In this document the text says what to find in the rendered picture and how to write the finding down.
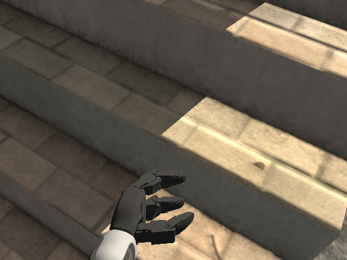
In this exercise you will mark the left robot hand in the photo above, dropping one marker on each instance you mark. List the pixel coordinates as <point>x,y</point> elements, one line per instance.
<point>133,209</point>

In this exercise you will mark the left robot forearm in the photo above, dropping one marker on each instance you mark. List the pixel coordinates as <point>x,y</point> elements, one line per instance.
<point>115,245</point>

